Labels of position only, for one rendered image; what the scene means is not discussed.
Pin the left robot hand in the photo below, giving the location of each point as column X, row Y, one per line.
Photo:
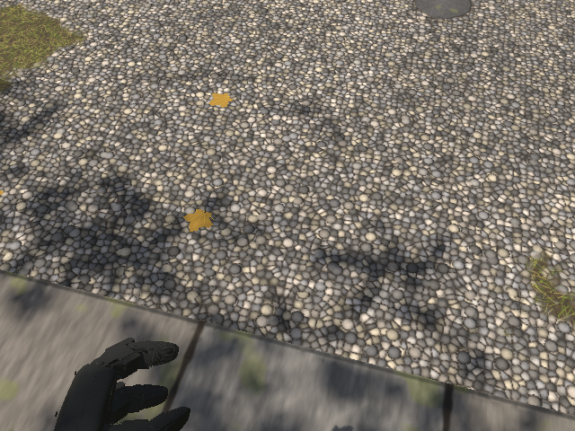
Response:
column 95, row 401

